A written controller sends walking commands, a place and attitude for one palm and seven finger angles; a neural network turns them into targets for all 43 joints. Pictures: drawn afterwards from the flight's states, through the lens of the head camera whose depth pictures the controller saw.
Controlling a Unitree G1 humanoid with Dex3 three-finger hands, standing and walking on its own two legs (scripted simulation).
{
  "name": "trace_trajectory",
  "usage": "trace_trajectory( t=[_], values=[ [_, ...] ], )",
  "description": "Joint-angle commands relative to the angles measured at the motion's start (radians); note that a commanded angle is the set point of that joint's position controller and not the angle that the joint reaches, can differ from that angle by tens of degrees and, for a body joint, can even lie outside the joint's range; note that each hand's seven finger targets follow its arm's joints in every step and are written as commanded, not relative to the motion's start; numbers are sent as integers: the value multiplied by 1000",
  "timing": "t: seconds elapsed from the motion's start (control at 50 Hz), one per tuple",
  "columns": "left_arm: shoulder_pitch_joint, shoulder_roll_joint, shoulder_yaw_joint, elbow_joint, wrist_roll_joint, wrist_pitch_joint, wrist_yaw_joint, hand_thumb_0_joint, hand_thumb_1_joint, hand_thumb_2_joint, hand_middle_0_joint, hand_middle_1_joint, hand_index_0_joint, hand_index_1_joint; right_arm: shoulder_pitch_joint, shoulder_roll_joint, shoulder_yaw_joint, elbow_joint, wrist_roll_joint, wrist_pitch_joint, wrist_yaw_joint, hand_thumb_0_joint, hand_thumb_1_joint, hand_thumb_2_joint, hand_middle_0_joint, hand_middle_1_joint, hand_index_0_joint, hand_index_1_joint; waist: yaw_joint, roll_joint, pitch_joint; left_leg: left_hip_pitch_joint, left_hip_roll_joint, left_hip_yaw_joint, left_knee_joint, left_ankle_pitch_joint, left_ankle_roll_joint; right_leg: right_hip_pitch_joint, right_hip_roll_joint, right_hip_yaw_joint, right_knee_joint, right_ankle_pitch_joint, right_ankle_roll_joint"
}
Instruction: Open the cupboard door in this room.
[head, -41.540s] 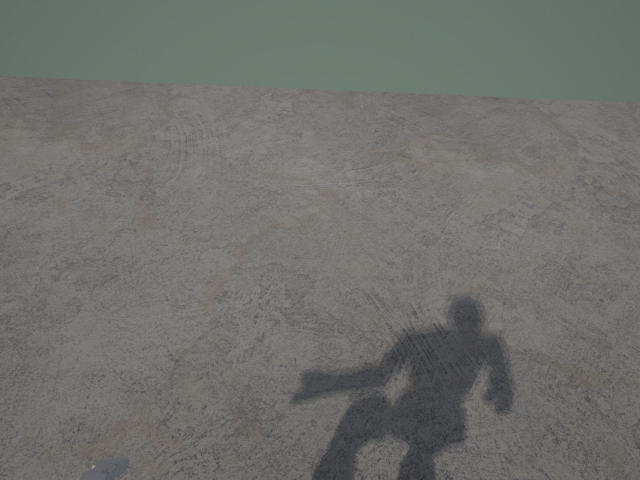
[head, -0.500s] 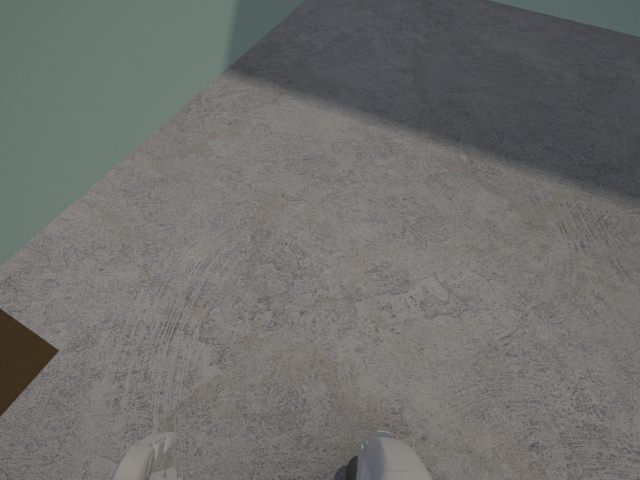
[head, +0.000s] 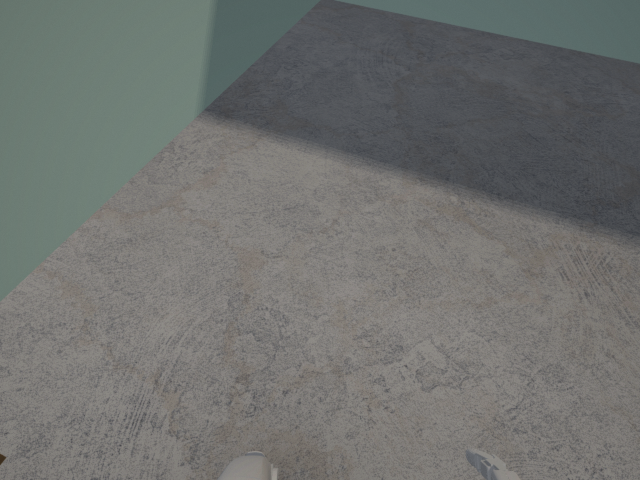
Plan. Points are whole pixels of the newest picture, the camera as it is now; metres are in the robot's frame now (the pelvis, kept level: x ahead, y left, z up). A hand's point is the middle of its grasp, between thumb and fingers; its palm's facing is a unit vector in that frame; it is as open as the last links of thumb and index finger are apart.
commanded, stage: walk to a spot facing it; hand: left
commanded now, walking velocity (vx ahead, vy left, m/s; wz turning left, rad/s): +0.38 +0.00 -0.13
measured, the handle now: out of the picture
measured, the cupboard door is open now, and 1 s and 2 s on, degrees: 40 40 40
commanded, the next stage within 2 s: turn to face it in 0.60 s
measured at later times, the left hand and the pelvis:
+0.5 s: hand (256, 322) +0.38 +0.15 -0.17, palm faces -0.20 -0.96 -0.22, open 7.4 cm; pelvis +0.24 -0.02 -0.01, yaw -9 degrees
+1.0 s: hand (274, 292) +0.47 +0.14 -0.21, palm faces +0.00 -0.99 -0.15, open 7.3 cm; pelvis +0.45 -0.04 -0.02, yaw -2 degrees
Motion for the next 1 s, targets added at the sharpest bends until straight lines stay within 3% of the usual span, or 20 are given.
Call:
trace_trajectory(
  t=[0.0, 0.04, 0.06, 0.12, 0.2, 0.36, 0.42, 0.44, 0.46, 0.48, 0.5, 0.56, 0.62, 0.82, 0.86, 0.88, 0.9, 0.92, 0.94, 0.98],
  values=[
    [-4, 121, 25, -43, -11, -21, 4, 0, 900, 900, -200, -300, -200, -300, 216, -125, -28, 20, -11, -41, -21, 0, -900, -900, 200, 300, 200, 300, -137, 15, -86, 441, -21, -7, -207, 84, 54, -162, -200, 89, 249, 584, -57],
    [20, 64, 1, -79, -20, -26, -9, 0, 900, 900, -200, -300, -200, -300, 459, -290, -60, 67, -26, -38, -37, 0, -900, -900, 200, 300, 200, 300, -195, 327, -253, 780, 410, -549, -348, 81, 252, -551, -16, -24, 833, -195, 16],
    [-47, 90, 12, -99, -10, -22, -5, 0, 900, 900, -200, -300, -200, -300, 424, -264, -53, 58, -22, -27, -41, 0, -900, -900, 200, 300, 200, 300, -186, 200, -149, 664, 427, -573, -392, 39, 285, -615, -66, 44, 954, -207, 10],
    [-88, 57, 20, -82, 6, 4, -22, 0, 900, 900, -200, -300, -200, -300, 260, -132, -16, 23, -16, -47, -44, 0, -900, -900, 200, 300, 200, 300, -90, 118, 45, 320, 301, -340, -489, -70, 188, -611, -150, 61, 961, -3, 31],
    [-52, 19, 15, -76, 7, 38, -36, 0, 900, 900, -200, -300, -200, -300, 260, -120, -11, 54, -5, -65, -47, 0, -900, -900, 200, 300, 200, 300, -40, 148, -5, 330, 219, -90, -500, 109, 157, -557, -168, 22, 763, 95, 54],
    [-264, 8, 4, -134, 8, 41, -45, 0, 900, 900, -200, -300, -200, -300, 390, -121, -8, 122, -17, -49, -40, 0, -900, -900, 200, 300, 200, 300, -92, 121, 73, 394, 225, 21, -496, 171, 151, -494, -138, -97, 356, 169, 34],
    [-243, 33, 9, -125, 7, 35, -46, 0, 900, 900, -200, -300, -200, -300, 403, -137, -2, 138, -19, -42, -43, 0, -900, -900, 200, 300, 200, 300, -63, 114, 54, 409, 231, 54, -393, 310, 133, -352, -96, -131, 277, 124, 3],
    [-148, 58, 15, -98, 7, 28, -42, 0, 900, 900, -200, -300, -200, -300, 391, -140, -1, 139, -15, -40, -43, 0, -900, -900, 200, 300, 200, 300, -12, 89, 7, 402, 210, 82, -258, 422, 112, -222, -74, -132, 215, 127, -16],
    [17, 102, 29, -45, 12, 16, -35, 0, 900, 900, -200, -300, -200, -300, 371, -131, 1, 136, -5, -44, -40, 0, -900, -900, 200, 300, 200, 300, 60, 35, -81, 306, 160, 120, -46, 476, 80, 23, -81, -89, 185, 139, -49],
    [187, 211, 61, 2, 19, 4, -20, 0, 900, 900, -200, -300, -200, -300, 371, -96, 7, 109, 13, -50, -33, 0, -900, -900, 200, 300, 200, 300, 122, -184, -229, 51, 45, 195, 282, 216, 31, 316, -314, 241, 123, 103, -136],
    [228, 278, 70, 12, -7, 9, -11, 0, 900, 900, -200, -300, -200, -300, 361, -74, 10, 75, 24, -51, -36, 0, -900, -900, 200, 300, 200, 300, 105, -307, -278, -124, -44, 93, 565, -384, 10, 375, -511, 550, -35, 158, -223],
    [26, 156, 34, -35, -17, 10, 9, 0, 900, 900, -200, -300, -200, -300, 221, -63, -1, 76, 15, -39, -37, 0, -900, -900, 200, 300, 200, 300, 19, -79, -68, -154, 77, -61, 567, -190, 10, 66, -407, 281, -54, 425, -163],
    [-50, 89, 7, -47, -9, -12, 8, 0, 900, 900, -200, -300, -200, -300, 308, -7, 7, 118, 3, -1, -31, 0, -900, -900, 200, 300, 200, 300, -70, -85, -32, -15, 75, -36, 399, -121, -9, -120, -337, 64, -102, 520, -117],
    [-46, 102, 6, -21, -5, -14, 18, 0, 900, 900, -200, -300, -200, -300, 135, -21, 5, 52, 12, 6, -14, 0, -900, -900, 200, 300, 200, 300, -65, -129, 15, 1, 0, 30, 46, 31, 15, -10, -342, -112, -12, 762, -60],
    [-58, 121, 13, -31, -7, -5, 23, 0, 900, 900, -200, -300, -200, -300, 202, -55, -1, 60, 3, 5, -17, 0, -900, -900, 200, 300, 200, 300, -107, -71, -19, 123, -35, 37, -68, 94, 35, -1, -334, -152, 152, 830, -22],
    [-51, 128, 18, -40, -10, 3, 24, 0, 900, 900, -200, -300, -200, -300, 287, -96, -11, 77, -4, 3, -19, 0, -900, -900, 200, 300, 200, 300, -139, 1, -86, 272, -36, 11, -128, 290, 53, -46, -305, -180, 320, 737, 16],
    [6, 104, 19, -57, -22, 14, 24, 0, 900, 900, -200, -300, -200, -300, 354, -184, -24, 73, -17, -1, -27, 0, -900, -900, 200, 300, 200, 300, -141, 216, -191, 454, 135, -233, -150, 618, 145, -210, -193, -207, 553, 344, 81],
    [23, 72, 7, -80, -34, 20, 22, 0, 900, 900, -200, -300, -200, -300, 393, -256, -36, 70, -10, 1, -38, 0, -900, -900, 200, 300, 200, 300, -147, 400, -252, 554, 346, -530, -218, 954, 300, -390, -73, -137, 846, -347, 111],
    [-45, 107, 4, -116, -21, 34, 28, 0, 900, 900, -200, -300, -200, -300, 366, -260, -36, 66, -3, 14, -44, 0, -900, -900, 200, 300, 200, 300, -144, 248, -222, 459, 334, -513, -258, 726, 314, -386, -91, -8, 934, -338, 90],
    [-120, 76, 19, -145, -4, 45, 24, 0, 900, 900, -200, -300, -200, -300, 249, -228, -33, 16, -5, 10, -54, 0, -900, -900, 200, 300, 200, 300, -99, 168, -94, 276, 289, -534, -336, 357, 274, -505, -128, 20, 963, -228, 109]
  ],
)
